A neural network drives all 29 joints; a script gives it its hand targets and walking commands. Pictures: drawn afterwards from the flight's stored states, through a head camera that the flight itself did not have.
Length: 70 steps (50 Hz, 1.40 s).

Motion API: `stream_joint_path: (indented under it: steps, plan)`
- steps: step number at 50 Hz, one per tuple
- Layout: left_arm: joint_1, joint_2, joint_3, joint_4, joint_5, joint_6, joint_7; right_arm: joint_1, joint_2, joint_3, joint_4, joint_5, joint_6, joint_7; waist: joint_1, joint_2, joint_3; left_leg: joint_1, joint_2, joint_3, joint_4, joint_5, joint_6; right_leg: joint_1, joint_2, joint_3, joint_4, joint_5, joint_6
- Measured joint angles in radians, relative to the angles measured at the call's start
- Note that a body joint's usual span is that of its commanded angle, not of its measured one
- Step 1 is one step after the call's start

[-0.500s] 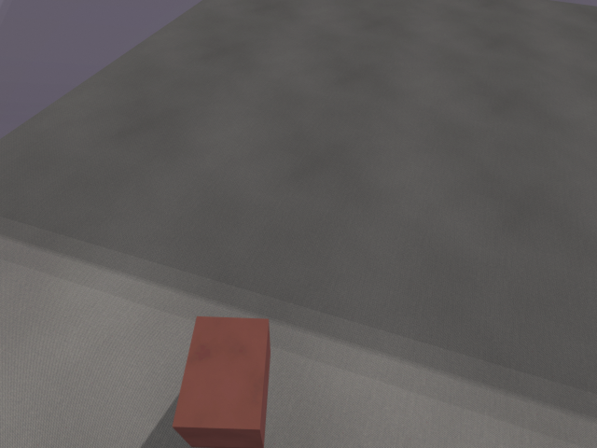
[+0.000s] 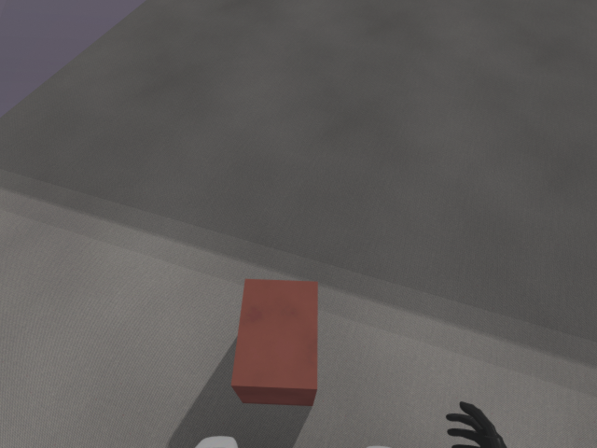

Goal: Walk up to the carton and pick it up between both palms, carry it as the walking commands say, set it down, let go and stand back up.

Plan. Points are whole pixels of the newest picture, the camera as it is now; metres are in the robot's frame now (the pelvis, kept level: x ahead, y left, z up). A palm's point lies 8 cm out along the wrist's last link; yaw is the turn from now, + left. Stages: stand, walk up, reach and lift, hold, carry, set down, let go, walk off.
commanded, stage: walk up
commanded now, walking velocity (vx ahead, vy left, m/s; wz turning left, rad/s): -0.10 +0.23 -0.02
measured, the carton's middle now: (279, 343) +0.42 +0.07 -0.62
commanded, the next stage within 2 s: stand in 1.82 s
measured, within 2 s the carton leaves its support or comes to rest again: neither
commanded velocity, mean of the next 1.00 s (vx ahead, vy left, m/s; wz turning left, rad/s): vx -0.07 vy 0.02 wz -0.01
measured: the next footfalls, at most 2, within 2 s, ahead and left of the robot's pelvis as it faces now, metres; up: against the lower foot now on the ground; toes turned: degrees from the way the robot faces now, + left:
right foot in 0.32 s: -0.01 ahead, -0.03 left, +0.00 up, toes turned -3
right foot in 1.10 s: -0.06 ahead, -0.03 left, +0.00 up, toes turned -2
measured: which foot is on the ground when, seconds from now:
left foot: down 0.00-1.00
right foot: down 0.00-0.00, up 0.02-0.30, down 0.32-0.74, up 0.76-1.00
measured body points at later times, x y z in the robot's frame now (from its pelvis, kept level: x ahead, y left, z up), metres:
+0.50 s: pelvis -0.03 +0.05 +0.02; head -0.01 +0.03 +0.47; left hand +0.03 +0.30 -0.12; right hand +0.00 -0.20 -0.14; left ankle +0.01 +0.18 -0.71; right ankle -0.05 -0.03 -0.72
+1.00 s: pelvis -0.07 +0.11 +0.03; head -0.05 +0.14 +0.48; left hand -0.03 +0.35 -0.14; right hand -0.04 -0.12 -0.11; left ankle -0.07 +0.20 -0.72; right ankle -0.10 -0.04 -0.69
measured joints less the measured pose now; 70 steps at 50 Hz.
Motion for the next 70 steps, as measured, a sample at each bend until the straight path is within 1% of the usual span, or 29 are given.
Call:
stream_joint_path:
  steps: [1, 3, 5, 7, 10, 13, 15, 16, 17, 18, 20, 22, 24, 25, 28, 30, 32, 34, 36, 37, 38, 40, 43, 46, 51, 55, 58, 61, 70]
  plan:
    - [-0.018, 0.01, -0.005, -0.013, 0.004, 0.004, -0.003, 0.004, 0.012, 0.002, 0.002, -0.003, -0.015, -0.007, 0.0, -0.02, 0.003, -0.01, -0.009, 0.004, 0.003, 0.045, -0.014, -0.034, 0.003, 0.014, 0.077, -0.086, -0.024]
    - [-0.063, 0.015, -0.023, -0.038, -0.003, 0.013, -0.005, 0.022, 0.042, 0.015, 0.011, -0.005, -0.038, -0.021, 0.001, -0.048, 0.009, -0.031, -0.014, 0.009, 0.052, 0.024, -0.002, -0.099, 0.049, 0.01, 0.264, -0.219, -0.053]
    - [-0.105, 0.001, -0.041, -0.058, -0.012, 0.011, -0.018, 0.045, 0.064, 0.021, 0.027, -0.001, -0.049, -0.036, -0.006, -0.055, 0.007, -0.013, -0.011, 0.01, 0.027, 0.022, 0.017, -0.134, 0.107, -0.031, 0.402, -0.23, -0.068]
    - [-0.136, -0.021, -0.059, -0.067, -0.015, 0.007, -0.037, 0.066, 0.08, 0.023, 0.044, 0.004, -0.059, -0.05, -0.015, -0.056, -0.004, 0.016, -0.014, 0.015, -0.022, 0.046, 0.03, -0.13, 0.144, -0.085, 0.441, -0.18, -0.074]
    - [-0.161, -0.057, -0.073, -0.06, -0.021, 0.012, -0.059, 0.094, 0.094, 0.026, 0.056, 0.002, -0.079, -0.062, -0.034, -0.043, -0.023, 0.054, -0.017, 0.023, -0.078, 0.076, 0.042, -0.056, 0.195, -0.141, 0.332, -0.142, -0.084]
    - [-0.177, -0.087, -0.079, -0.042, -0.033, 0.019, -0.068, 0.115, 0.094, 0.023, 0.069, -0.001, -0.083, -0.071, -0.053, -0.017, -0.033, 0.074, -0.019, 0.028, -0.103, 0.092, 0.049, 0.054, 0.233, -0.15, 0.13, -0.129, -0.099]
    - [-0.181, -0.101, -0.08, -0.028, -0.037, 0.012, -0.068, 0.125, 0.086, 0.019, 0.086, 0.004, -0.081, -0.075, -0.057, 0.004, -0.038, 0.072, -0.021, 0.032, -0.097, 0.092, 0.049, 0.141, 0.245, -0.145, -0.053, -0.056, -0.107]
    - [-0.18, -0.105, -0.08, -0.021, -0.035, 0.003, -0.065, 0.131, 0.082, 0.018, 0.097, 0.009, -0.081, -0.076, -0.056, 0.012, -0.04, 0.067, -0.022, 0.036, -0.086, 0.088, 0.047, 0.178, 0.246, -0.142, -0.139, 0.001, -0.121]
    - [-0.18, -0.113, -0.081, -0.008, -0.032, -0.005, -0.064, 0.136, 0.078, 0.017, 0.11, 0.013, -0.08, -0.077, -0.058, 0.033, -0.036, 0.068, -0.014, 0.03, -0.08, 0.085, 0.047, 0.193, 0.255, -0.148, -0.169, 0.039, -0.145]
    - [-0.175, -0.117, -0.084, 0.004, -0.033, -0.012, -0.064, 0.144, 0.078, 0.019, 0.122, 0.016, -0.077, -0.077, -0.06, 0.045, -0.036, 0.076, -0.012, 0.026, -0.084, 0.076, 0.053, 0.206, 0.26, -0.152, -0.184, 0.053, -0.162]
    - [-0.161, -0.121, -0.093, 0.025, -0.038, -0.021, -0.065, 0.161, 0.083, 0.026, 0.142, 0.015, -0.072, -0.077, -0.062, 0.058, -0.039, 0.098, -0.015, 0.021, -0.11, 0.055, 0.066, 0.232, 0.262, -0.156, -0.222, 0.065, -0.177]
    - [-0.15, -0.125, -0.098, 0.04, -0.039, -0.027, -0.063, 0.174, 0.087, 0.031, 0.162, 0.012, -0.072, -0.076, -0.061, 0.068, -0.04, 0.117, -0.012, 0.02, -0.151, 0.103, 0.062, 0.251, 0.265, -0.157, -0.256, 0.079, -0.177]
    - [-0.151, -0.12, -0.09, 0.033, -0.044, -0.031, -0.055, 0.17, 0.084, 0.025, 0.164, 0.013, -0.071, -0.078, -0.056, 0.075, -0.026, 0.083, -0.006, 0.02, -0.111, 0.151, 0.05, 0.227, 0.267, -0.157, -0.238, 0.082, -0.174]
    - [-0.155, -0.115, -0.085, 0.026, -0.044, -0.034, -0.051, 0.166, 0.08, 0.021, 0.162, 0.014, -0.069, -0.08, -0.052, 0.076, -0.015, 0.051, -0.006, 0.023, -0.054, 0.128, 0.048, 0.208, 0.265, -0.156, -0.216, 0.077, -0.173]
    - [-0.16, -0.098, -0.074, -0.001, -0.039, -0.033, -0.037, 0.155, 0.063, 0.007, 0.146, 0.01, -0.039, -0.087, -0.03, 0.06, 0.006, -0.067, -0.038, 0.012, 0.265, -0.118, 0.034, 0.157, 0.237, -0.142, -0.169, 0.07, -0.171]
    - [-0.164, -0.086, -0.069, -0.009, -0.038, -0.015, -0.034, 0.146, 0.057, 0.004, 0.127, 0.013, -0.026, -0.087, -0.027, 0.044, 0.013, -0.097, -0.057, 0.012, 0.384, -0.166, 0.033, 0.14, 0.216, -0.13, -0.166, 0.079, -0.159]
    - [-0.169, -0.075, -0.07, -0.007, -0.034, -0.003, -0.037, 0.14, 0.057, 0.006, 0.113, 0.011, -0.027, -0.082, -0.031, 0.029, 0.007, -0.065, -0.058, 0.02, 0.331, -0.148, 0.038, 0.13, 0.203, -0.124, -0.176, 0.092, -0.143]
    - [-0.17, -0.07, -0.073, -0.001, -0.031, -0.004, -0.042, 0.14, 0.063, 0.009, 0.114, 0.011, -0.034, -0.078, -0.031, 0.02, -0.008, 0.014, -0.053, 0.024, 0.166, -0.114, 0.045, 0.125, 0.2, -0.122, -0.185, 0.101, -0.131]
    - [-0.168, -0.072, -0.076, 0.009, -0.031, -0.008, -0.048, 0.142, 0.066, 0.012, 0.117, 0.011, -0.051, -0.081, -0.041, 0.026, -0.024, 0.119, -0.039, 0.028, -0.068, 0.004, 0.045, 0.114, 0.207, -0.131, -0.168, 0.096, -0.114]
    - [-0.169, -0.073, -0.077, 0.015, -0.032, -0.012, -0.051, 0.142, 0.075, 0.012, 0.126, 0.006, -0.064, -0.084, -0.043, 0.017, -0.029, 0.143, -0.044, 0.032, -0.122, 0.013, 0.064, 0.104, 0.201, -0.131, -0.148, 0.086, -0.106]
    - [-0.17, -0.075, -0.078, 0.021, -0.033, -0.01, -0.052, 0.142, 0.09, 0.014, 0.135, 0.002, -0.074, -0.083, -0.042, 0.001, -0.03, 0.145, -0.054, 0.036, -0.127, 0.021, 0.079, 0.1, 0.195, -0.123, -0.132, 0.05, -0.098]
    - [-0.173, -0.083, -0.075, 0.03, -0.037, 0.003, -0.053, 0.144, 0.108, 0.02, 0.139, -0.004, -0.091, -0.082, -0.041, -0.002, -0.029, 0.142, -0.048, 0.035, -0.129, 0.036, 0.098, 0.067, 0.213, -0.105, -0.025, -0.07, -0.086]
    - [-0.168, -0.09, -0.075, 0.051, -0.033, 0.007, -0.06, 0.15, 0.127, 0.031, 0.153, -0.002, -0.107, -0.084, -0.04, -0.005, -0.037, 0.16, -0.042, 0.036, -0.173, 0.067, 0.106, 0.044, 0.215, -0.099, 0.076, -0.075, -0.09]
    - [-0.157, -0.093, -0.075, 0.071, -0.028, 0.01, -0.062, 0.158, 0.143, 0.036, 0.163, -0.002, -0.115, -0.086, -0.048, -0.01, -0.044, 0.169, -0.044, 0.033, -0.201, 0.087, 0.109, 0.056, 0.206, -0.096, 0.094, -0.073, -0.084]
    - [-0.138, -0.104, -0.088, 0.091, -0.031, 0.004, -0.054, 0.174, 0.151, 0.033, 0.197, 0.001, -0.116, -0.088, -0.059, -0.01, -0.044, 0.17, -0.055, 0.032, -0.215, 0.101, 0.11, 0.13, 0.197, -0.094, -0.042, -0.052, -0.08]
    - [-0.116, -0.116, -0.1, 0.101, -0.028, -0.023, -0.043, 0.19, 0.149, 0.029, 0.227, 0.013, -0.107, -0.083, -0.056, -0.019, -0.044, 0.157, -0.076, 0.045, -0.192, 0.095, 0.098, 0.221, 0.179, -0.112, -0.266, 0.103, -0.088]
    - [-0.099, -0.144, -0.113, 0.118, -0.026, -0.04, -0.043, 0.197, 0.141, 0.033, 0.243, 0.014, -0.101, -0.079, -0.06, 0.018, -0.039, 0.174, -0.065, 0.035, -0.207, 0.106, 0.087, 0.243, 0.191, -0.125, -0.289, 0.119, -0.099]
    - [-0.079, -0.164, -0.124, 0.125, -0.03, -0.049, -0.042, 0.205, 0.142, 0.036, 0.254, 0.012, -0.098, -0.077, -0.056, 0.038, -0.043, 0.189, -0.057, 0.03, -0.233, 0.121, 0.079, 0.258, 0.2, -0.13, -0.312, 0.123, -0.106]
    - [-0.034, -0.193, -0.131, 0.136, -0.037, -0.061, -0.039, 0.208, 0.148, 0.037, 0.273, 0.008, -0.102, -0.079, -0.041, 0.042, -0.049, 0.197, -0.039, 0.024, -0.245, 0.13, 0.061, 0.268, 0.219, -0.135, -0.327, 0.133, -0.124]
